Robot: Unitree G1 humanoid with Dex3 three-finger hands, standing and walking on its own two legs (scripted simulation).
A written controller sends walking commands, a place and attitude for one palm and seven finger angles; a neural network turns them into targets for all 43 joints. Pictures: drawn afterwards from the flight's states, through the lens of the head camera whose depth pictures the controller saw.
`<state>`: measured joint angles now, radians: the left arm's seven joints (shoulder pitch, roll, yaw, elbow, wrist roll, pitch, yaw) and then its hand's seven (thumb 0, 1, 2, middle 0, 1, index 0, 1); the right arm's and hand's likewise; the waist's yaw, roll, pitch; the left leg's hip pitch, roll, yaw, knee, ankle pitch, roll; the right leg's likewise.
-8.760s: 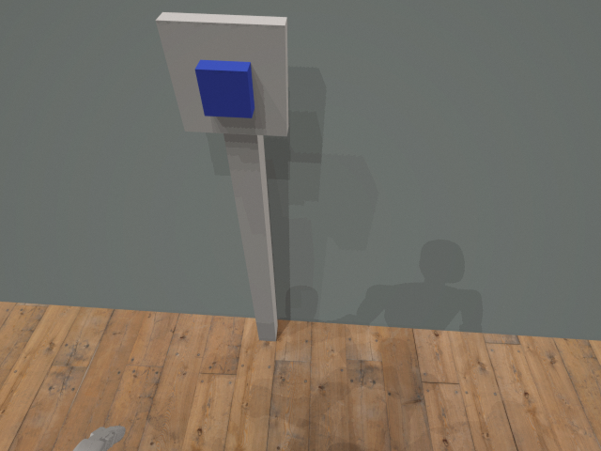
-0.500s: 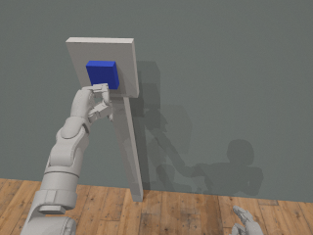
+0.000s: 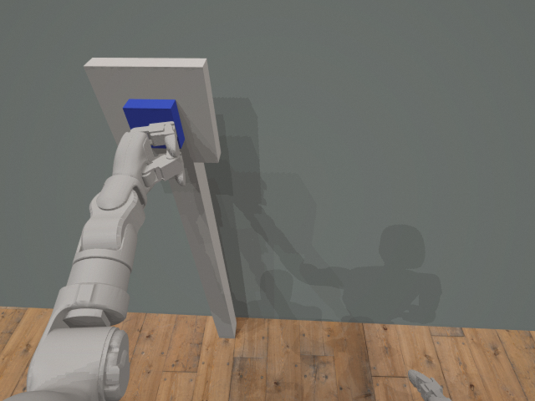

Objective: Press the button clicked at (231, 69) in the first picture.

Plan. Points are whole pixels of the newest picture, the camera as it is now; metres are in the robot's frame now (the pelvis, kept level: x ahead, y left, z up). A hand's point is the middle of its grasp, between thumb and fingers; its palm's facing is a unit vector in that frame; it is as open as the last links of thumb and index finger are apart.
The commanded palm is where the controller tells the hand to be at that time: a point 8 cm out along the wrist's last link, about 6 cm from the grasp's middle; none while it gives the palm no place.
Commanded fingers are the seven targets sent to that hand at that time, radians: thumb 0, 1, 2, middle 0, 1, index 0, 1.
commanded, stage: press the button with the knuckle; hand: left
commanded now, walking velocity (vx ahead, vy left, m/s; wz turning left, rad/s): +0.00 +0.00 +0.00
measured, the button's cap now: (156, 122) +0.48 +0.19 +0.20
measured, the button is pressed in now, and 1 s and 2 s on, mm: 1 13 0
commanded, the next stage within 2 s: hold the button down briefly in 0.48 s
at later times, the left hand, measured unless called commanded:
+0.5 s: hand (176, 155) +0.43 +0.15 +0.17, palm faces -0.03 -1.00 -0.03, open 2.9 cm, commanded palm +0.43 +0.21 +0.17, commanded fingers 0.00 0.90 0.90 -1.30 -1.50 -1.30 -1.50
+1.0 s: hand (173, 155) +0.43 +0.16 +0.17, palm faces -0.05 -1.00 -0.02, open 2.9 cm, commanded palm +0.42 +0.22 +0.17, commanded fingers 0.00 0.90 0.90 -1.30 -1.50 -1.30 -1.50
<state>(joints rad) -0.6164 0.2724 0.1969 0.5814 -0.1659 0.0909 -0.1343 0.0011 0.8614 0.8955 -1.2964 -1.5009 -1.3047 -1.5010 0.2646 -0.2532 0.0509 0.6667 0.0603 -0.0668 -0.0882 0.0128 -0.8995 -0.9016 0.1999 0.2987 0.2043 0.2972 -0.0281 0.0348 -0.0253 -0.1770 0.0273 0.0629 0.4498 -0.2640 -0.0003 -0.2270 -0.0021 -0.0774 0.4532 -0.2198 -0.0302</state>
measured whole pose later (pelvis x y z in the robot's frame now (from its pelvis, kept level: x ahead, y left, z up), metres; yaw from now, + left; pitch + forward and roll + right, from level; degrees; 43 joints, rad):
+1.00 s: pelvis -0.04 +0.02 -0.01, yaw +0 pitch +4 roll +0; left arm -0.95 0.38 0.24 1.12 -0.13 -0.16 -0.19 -0.02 0.69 0.94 -1.30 -1.50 -1.40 -1.50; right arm 0.38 -0.28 0.05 0.73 0.06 -0.18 -0.08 0.01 -0.90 -0.90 0.20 0.30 0.20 0.30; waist -0.10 0.01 -0.03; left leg -0.39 0.01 0.06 0.58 -0.26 0.03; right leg -0.43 -0.02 -0.07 0.55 -0.19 -0.01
